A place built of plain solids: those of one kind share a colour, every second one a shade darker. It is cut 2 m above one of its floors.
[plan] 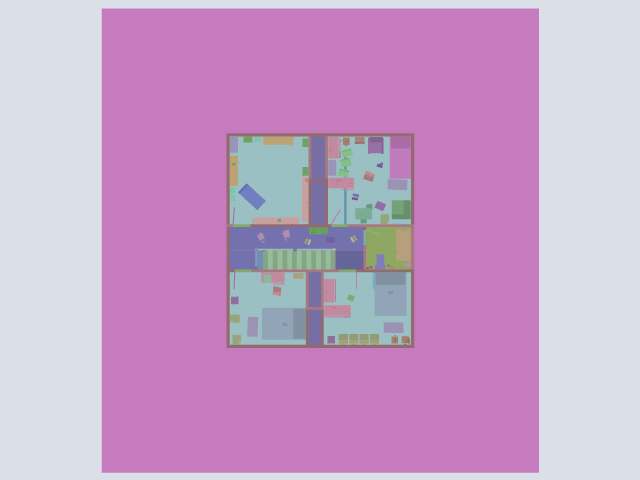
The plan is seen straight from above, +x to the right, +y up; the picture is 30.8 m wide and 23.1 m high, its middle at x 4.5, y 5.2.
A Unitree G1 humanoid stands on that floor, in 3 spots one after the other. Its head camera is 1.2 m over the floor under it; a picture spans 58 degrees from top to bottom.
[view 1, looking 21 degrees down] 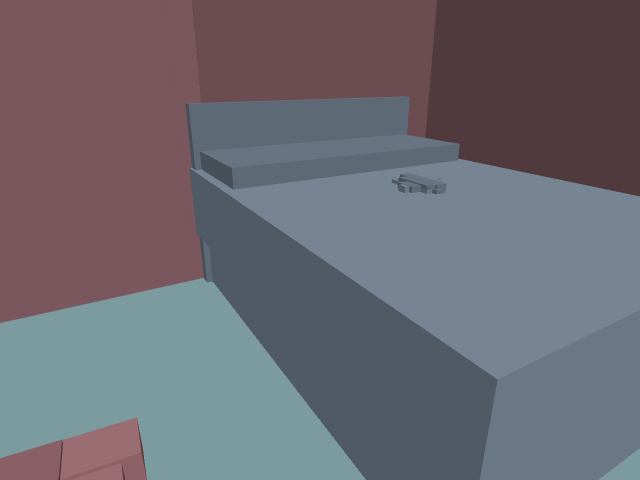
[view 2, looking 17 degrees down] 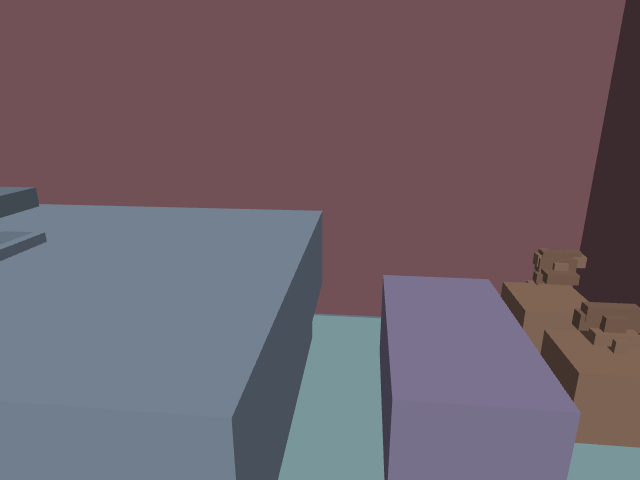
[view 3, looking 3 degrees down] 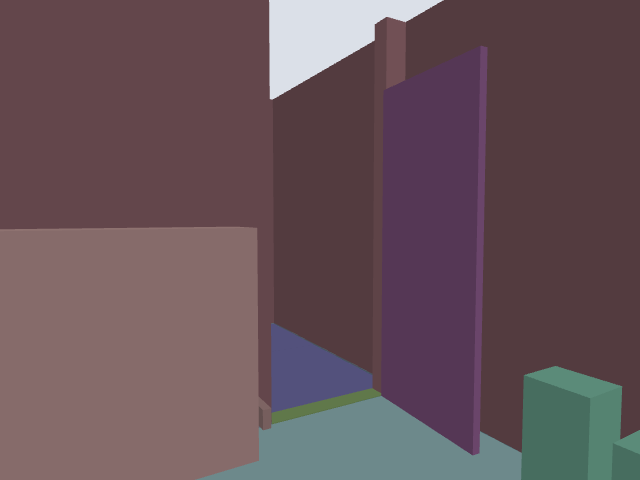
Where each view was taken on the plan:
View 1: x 1.32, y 2.52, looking -30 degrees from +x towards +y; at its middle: double_bed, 1.40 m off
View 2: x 6.53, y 1.32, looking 6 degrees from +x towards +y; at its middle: double_bed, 2.13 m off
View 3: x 2.12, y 8.22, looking -120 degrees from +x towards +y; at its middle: wall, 3.94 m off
